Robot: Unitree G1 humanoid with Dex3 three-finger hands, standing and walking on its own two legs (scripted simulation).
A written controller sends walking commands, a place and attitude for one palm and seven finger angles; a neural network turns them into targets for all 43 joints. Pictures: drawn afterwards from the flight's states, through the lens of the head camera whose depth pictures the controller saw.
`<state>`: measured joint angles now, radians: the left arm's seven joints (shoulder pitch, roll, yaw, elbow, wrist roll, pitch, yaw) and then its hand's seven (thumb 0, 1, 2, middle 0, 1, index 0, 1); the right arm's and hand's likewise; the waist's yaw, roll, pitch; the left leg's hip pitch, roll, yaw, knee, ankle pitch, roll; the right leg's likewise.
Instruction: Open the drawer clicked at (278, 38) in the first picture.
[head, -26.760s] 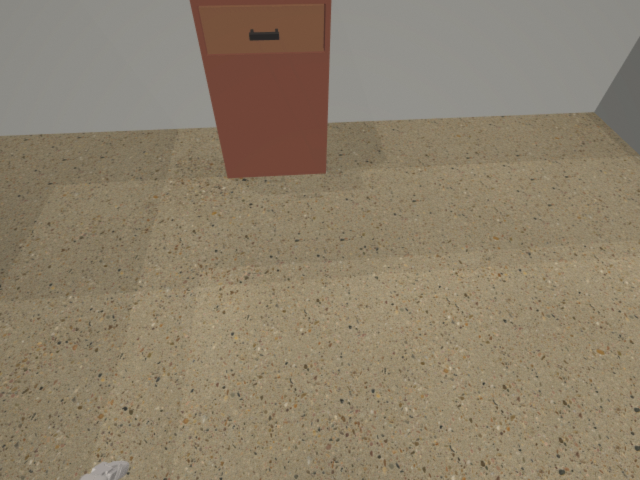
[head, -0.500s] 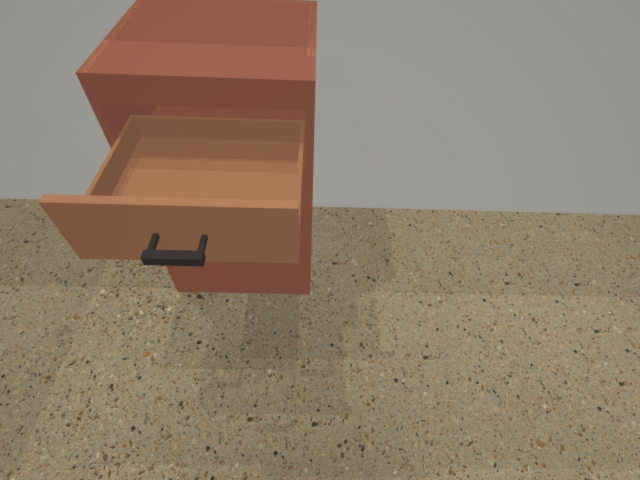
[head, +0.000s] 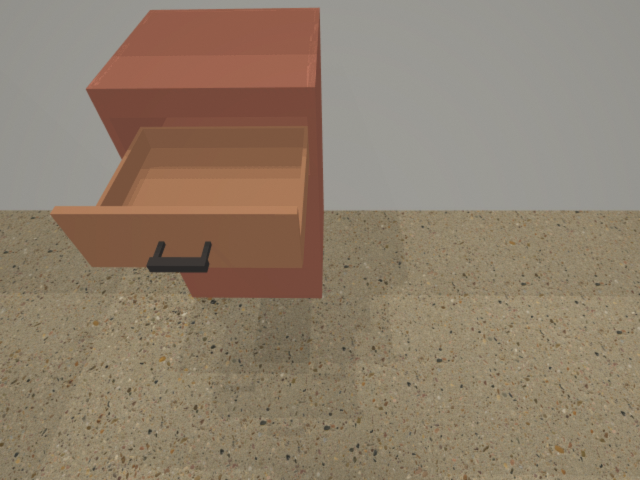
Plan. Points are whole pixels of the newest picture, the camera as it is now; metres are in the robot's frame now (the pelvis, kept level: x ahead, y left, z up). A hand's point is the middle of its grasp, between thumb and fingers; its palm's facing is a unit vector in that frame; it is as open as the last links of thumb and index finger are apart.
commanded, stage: let the arm hang, fingers relaxed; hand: left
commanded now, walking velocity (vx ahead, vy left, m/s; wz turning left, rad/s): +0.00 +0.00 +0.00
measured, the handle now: (181, 255) +0.50 +0.29 -0.09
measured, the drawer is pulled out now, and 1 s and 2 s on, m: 0.30 0.30 0.30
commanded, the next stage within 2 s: look to check the result in 0.32 s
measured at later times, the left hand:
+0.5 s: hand out of the picture +0.00 +0.16 -0.17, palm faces +0.04 -0.98 -0.18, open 7.3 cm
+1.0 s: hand out of the picture +0.01 +0.16 -0.17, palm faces +0.05 -0.98 -0.19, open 7.4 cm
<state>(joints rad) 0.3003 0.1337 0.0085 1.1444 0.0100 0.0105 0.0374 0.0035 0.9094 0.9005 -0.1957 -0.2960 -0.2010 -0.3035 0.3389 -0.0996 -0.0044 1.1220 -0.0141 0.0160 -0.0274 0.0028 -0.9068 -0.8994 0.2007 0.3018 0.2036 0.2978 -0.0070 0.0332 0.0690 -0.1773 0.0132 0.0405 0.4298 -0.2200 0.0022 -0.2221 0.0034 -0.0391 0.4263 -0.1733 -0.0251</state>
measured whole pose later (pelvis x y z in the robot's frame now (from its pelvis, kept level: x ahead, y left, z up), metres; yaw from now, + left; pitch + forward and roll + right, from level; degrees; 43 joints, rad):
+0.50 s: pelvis +0.01 -0.01 +0.00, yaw +0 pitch -2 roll +0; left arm 0.27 0.12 0.02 1.14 0.01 0.00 0.03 0.00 0.91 0.90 -0.20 -0.30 -0.20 -0.30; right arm 0.33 -0.12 -0.02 1.13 -0.01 0.01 -0.04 0.00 -0.91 -0.90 0.20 0.30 0.20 0.30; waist -0.01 0.01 0.08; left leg -0.16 0.03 0.03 0.41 -0.23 -0.01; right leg -0.20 0.02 -0.05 0.41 -0.18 -0.04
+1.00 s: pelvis +0.02 -0.01 +0.00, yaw +0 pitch -2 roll +0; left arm 0.26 0.13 0.02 1.14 0.01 0.00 0.04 0.00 0.91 0.90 -0.20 -0.30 -0.20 -0.30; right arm 0.30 -0.10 -0.02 1.13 -0.01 0.00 -0.04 0.00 -0.91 -0.90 0.20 0.30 0.20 0.30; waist -0.01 0.01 0.08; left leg -0.14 0.03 0.03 0.40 -0.23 -0.01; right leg -0.18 0.02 -0.05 0.39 -0.19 -0.04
